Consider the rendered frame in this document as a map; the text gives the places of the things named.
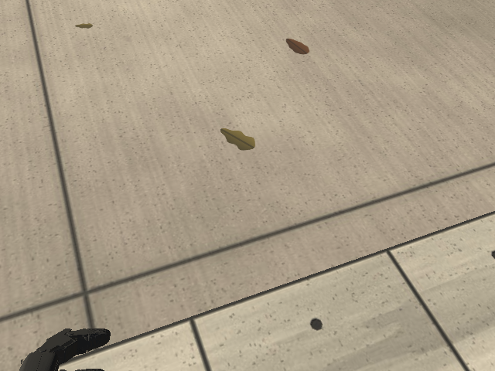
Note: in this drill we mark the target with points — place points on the left robot hand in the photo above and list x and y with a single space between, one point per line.
63 346

